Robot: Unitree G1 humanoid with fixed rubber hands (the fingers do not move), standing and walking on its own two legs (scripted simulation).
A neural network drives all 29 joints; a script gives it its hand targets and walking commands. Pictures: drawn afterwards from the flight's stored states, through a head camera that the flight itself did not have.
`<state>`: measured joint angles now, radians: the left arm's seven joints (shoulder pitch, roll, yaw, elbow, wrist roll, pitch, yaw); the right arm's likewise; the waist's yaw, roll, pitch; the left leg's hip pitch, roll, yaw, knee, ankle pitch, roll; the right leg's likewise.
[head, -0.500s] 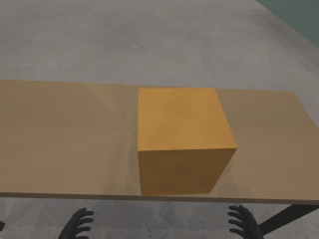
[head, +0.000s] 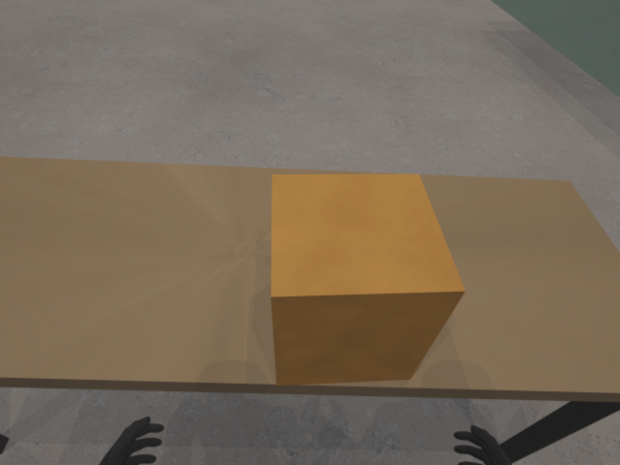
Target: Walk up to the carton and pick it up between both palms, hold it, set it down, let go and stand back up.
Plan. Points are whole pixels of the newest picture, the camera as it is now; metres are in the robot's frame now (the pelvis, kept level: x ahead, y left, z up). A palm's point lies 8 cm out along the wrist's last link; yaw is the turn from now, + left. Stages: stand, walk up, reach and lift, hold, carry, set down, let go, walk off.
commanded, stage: stand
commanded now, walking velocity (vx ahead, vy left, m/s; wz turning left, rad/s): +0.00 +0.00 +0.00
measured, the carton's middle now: (345, 283) +0.39 -0.01 +0.01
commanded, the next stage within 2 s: none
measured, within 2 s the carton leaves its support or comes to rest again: neither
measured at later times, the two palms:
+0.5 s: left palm out of the picture +0.06 +0.31 -0.11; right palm out of the picture +0.14 -0.24 -0.09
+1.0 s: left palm out of the picture +0.03 +0.31 -0.12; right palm out of the picture +0.10 -0.24 -0.10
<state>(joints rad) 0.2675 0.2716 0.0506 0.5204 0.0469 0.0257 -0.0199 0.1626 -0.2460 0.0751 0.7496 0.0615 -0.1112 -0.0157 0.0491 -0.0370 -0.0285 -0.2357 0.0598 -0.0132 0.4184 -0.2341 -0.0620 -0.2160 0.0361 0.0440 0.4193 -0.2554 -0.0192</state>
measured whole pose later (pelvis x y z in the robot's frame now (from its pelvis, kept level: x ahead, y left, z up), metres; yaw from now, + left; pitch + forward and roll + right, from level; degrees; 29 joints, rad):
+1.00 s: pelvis -0.03 +0.01 +0.00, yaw +0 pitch +0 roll -1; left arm 0.27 0.36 0.05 0.90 0.05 -0.03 -0.02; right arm 0.16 -0.29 0.08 0.89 0.06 -0.02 -0.02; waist 0.05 -0.03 -0.03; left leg -0.24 0.05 -0.01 0.46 -0.23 -0.04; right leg -0.20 0.03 0.04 0.42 -0.22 0.00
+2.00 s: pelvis -0.04 +0.01 +0.00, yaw +0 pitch -1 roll -1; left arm 0.27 0.36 0.05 0.96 0.05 -0.03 -0.02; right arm 0.16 -0.29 0.08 0.96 0.06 -0.02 -0.02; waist 0.05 0.00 -0.03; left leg -0.24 0.05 -0.01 0.46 -0.20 -0.04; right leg -0.20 0.03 0.04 0.42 -0.20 0.00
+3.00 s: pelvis -0.04 +0.01 +0.00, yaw +0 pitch -1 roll -1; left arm 0.26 0.36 0.05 0.98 0.05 -0.03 -0.02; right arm 0.16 -0.30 0.08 0.98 0.06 -0.02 -0.02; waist 0.05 0.01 -0.03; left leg -0.24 0.05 -0.01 0.46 -0.20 -0.04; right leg -0.20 0.03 0.04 0.42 -0.20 0.00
